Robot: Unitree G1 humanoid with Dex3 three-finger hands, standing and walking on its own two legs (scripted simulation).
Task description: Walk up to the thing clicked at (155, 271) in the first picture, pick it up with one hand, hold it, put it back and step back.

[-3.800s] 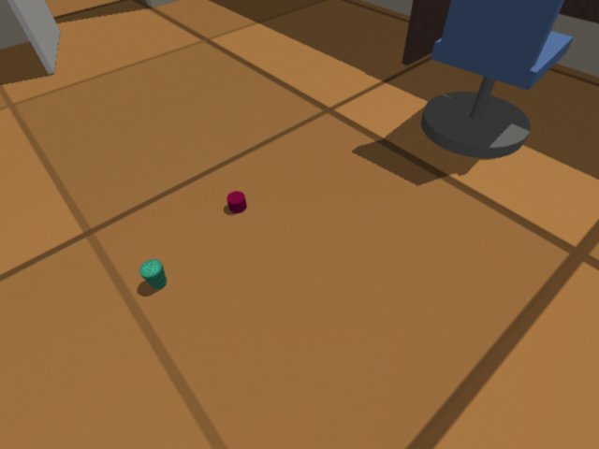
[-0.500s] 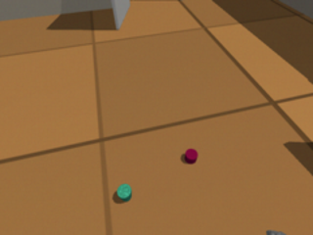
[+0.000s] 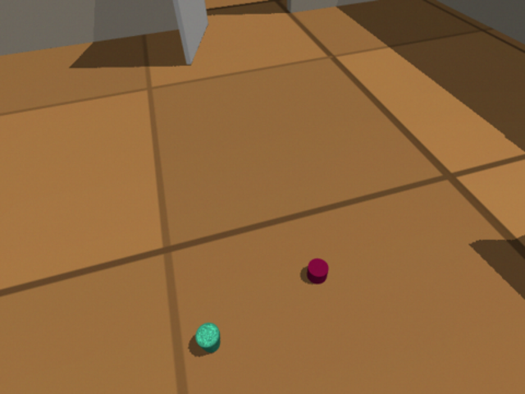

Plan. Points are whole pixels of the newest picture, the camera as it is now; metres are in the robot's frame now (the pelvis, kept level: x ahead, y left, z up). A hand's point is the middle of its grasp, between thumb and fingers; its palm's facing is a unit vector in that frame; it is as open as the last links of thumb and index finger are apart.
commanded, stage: walk up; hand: left
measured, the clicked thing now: (209, 339) +0.43 +0.25 -0.73
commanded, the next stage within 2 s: stand in 0.50 s
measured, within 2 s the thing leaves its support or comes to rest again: neither
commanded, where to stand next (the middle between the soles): +0.04 +0.01 m, yaw +0 degrees
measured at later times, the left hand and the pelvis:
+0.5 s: hand out of the picture +0.09 +0.25 -0.15, palm faces -0.04 -0.93 -0.36, open 7.4 cm; pelvis +0.00 +0.00 +0.00, yaw -1 degrees
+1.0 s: hand out of the picture +0.08 +0.23 -0.15, palm faces -0.03 -0.94 -0.33, open 7.4 cm; pelvis +0.00 -0.02 +0.00, yaw +0 degrees
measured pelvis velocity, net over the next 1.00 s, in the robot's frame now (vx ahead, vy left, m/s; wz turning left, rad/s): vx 0.00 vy -0.02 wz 0.00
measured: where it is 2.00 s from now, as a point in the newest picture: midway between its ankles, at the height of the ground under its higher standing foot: outside the picture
